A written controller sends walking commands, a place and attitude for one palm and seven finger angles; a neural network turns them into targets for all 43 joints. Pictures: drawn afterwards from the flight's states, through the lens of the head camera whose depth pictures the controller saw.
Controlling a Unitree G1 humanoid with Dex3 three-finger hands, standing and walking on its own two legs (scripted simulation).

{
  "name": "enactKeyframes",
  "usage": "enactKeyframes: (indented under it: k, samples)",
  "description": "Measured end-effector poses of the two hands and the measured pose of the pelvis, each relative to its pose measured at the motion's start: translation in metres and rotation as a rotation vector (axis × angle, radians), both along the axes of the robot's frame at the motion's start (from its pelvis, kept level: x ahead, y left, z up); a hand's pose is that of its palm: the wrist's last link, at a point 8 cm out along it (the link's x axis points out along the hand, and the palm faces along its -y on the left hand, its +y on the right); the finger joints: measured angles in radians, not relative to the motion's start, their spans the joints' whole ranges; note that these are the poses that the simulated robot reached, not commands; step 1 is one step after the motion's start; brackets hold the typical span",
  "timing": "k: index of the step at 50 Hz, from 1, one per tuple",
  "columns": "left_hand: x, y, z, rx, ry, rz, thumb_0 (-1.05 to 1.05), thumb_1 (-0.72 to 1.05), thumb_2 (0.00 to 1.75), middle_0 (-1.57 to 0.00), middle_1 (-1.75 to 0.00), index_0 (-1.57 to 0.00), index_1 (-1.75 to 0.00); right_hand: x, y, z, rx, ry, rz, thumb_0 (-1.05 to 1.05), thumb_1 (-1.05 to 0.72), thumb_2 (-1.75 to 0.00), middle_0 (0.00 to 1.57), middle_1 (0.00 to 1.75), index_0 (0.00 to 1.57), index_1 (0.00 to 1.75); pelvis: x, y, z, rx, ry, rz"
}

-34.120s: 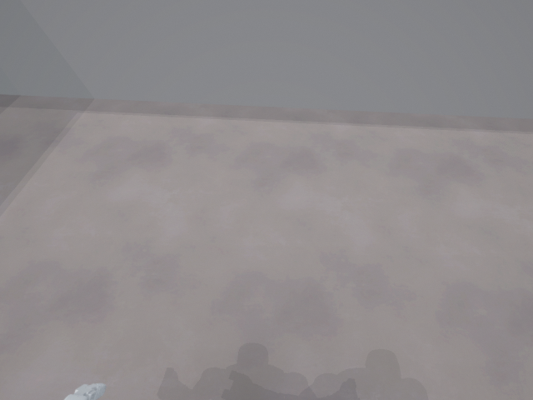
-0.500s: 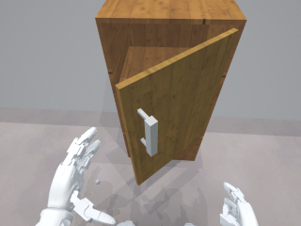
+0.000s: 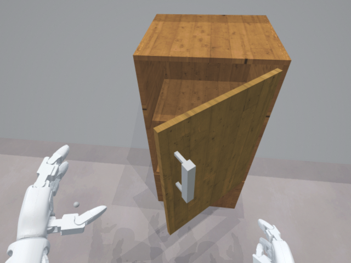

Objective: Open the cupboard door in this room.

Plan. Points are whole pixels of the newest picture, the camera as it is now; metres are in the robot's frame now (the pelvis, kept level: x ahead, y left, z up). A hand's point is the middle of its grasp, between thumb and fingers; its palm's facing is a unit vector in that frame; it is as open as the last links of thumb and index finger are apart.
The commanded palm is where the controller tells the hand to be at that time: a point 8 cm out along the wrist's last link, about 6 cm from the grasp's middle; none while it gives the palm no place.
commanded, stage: draw the hand back to the body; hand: left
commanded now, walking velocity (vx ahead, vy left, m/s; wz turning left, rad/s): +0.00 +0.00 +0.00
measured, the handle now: (183, 177) +0.34 +0.02 +0.00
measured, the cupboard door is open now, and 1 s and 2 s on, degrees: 42 42 42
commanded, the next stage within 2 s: step back with the hand held close in 0.70 s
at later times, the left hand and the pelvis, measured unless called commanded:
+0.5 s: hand (38, 181) +0.20 +0.25 +0.18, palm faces +0.48 -0.79 -0.39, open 7.7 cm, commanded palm +0.15 +0.29 +0.19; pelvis +0.00 -0.01 +0.02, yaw -1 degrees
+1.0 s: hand (38, 187) +0.19 +0.25 +0.18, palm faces +0.42 -0.78 -0.47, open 7.4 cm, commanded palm +0.13 +0.28 +0.19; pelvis -0.02 -0.01 +0.02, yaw -1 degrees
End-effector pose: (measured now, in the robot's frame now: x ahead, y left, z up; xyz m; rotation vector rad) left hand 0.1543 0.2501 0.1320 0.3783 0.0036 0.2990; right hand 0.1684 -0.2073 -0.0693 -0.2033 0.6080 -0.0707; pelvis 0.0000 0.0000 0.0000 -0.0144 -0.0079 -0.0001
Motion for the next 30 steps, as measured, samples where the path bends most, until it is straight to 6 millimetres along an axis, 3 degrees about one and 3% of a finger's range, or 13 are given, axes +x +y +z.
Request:
enactKeyframes:
  k: [19,30]
  samples:
    - [-0.003,0.042,0.067,0.138,-0.186,0.146,0.01,0.7,0.82,-0.2,-0.3,-0.2,-0.31,0.015,-0.016,0.014,-0.02,0.012,0.002,0.01,-0.9,-0.9,0.2,0.3,0.2,0.3,0.006,-0.007,0.017,0.005,-0.065,-0.012]
    - [-0.003,0.029,0.055,0.094,-0.143,0.126,0.02,0.87,0.89,-0.2,-0.3,-0.21,-0.31,0.007,-0.028,0.013,-0.026,0.033,-0.015,0.01,-0.9,-0.9,0.2,0.3,0.2,0.3,0.002,-0.014,0.019,0.006,-0.077,-0.016]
